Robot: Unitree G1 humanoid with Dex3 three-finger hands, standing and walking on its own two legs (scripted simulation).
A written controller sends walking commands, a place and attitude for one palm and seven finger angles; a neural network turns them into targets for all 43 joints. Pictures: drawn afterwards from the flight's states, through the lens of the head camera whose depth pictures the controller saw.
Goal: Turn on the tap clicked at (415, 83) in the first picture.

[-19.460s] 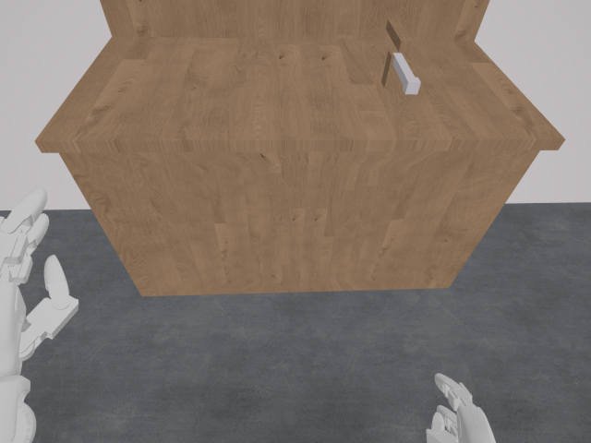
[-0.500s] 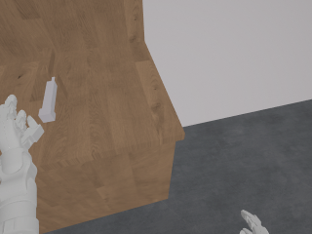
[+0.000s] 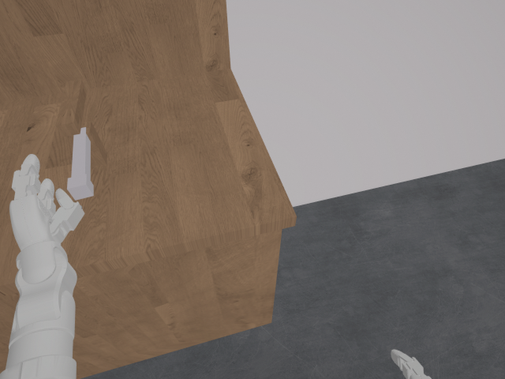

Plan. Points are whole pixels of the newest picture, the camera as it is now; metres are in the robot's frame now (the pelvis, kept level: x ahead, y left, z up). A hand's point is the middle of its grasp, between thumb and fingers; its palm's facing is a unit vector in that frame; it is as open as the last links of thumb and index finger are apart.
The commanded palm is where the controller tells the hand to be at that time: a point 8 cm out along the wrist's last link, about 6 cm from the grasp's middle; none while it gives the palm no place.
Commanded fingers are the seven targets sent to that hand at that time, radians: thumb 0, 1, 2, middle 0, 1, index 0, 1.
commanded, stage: push the lever round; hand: left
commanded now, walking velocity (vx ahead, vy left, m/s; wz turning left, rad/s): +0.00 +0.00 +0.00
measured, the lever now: (80, 187) +0.37 +0.30 +0.11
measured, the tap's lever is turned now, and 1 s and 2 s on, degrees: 4 33 62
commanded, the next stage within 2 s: none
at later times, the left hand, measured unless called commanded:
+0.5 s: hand (110, 198) +0.36 +0.25 +0.10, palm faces +0.63 -0.78 -0.07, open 7.8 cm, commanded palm +0.31 +0.27 +0.10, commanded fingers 0.00 0.90 0.90 -0.15 -0.15 -0.15 -0.15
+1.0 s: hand (139, 189) +0.37 +0.21 +0.10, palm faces +0.71 -0.70 -0.08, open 7.6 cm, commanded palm +0.33 +0.23 +0.10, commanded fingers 0.00 0.90 0.90 -0.15 -0.15 -0.15 -0.15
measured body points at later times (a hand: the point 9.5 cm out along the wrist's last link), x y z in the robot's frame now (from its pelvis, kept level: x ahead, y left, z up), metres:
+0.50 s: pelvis +0.00 +0.00 +0.00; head +0.01 -0.02 +0.45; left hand +0.32 +0.29 +0.11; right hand +0.15 -0.24 -0.11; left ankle -0.02 +0.12 -0.73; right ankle +0.01 -0.09 -0.73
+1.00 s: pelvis -0.01 -0.01 +0.00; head +0.01 -0.02 +0.45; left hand +0.33 +0.24 +0.11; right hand +0.15 -0.25 -0.12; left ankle -0.02 +0.12 -0.73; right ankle +0.01 -0.09 -0.73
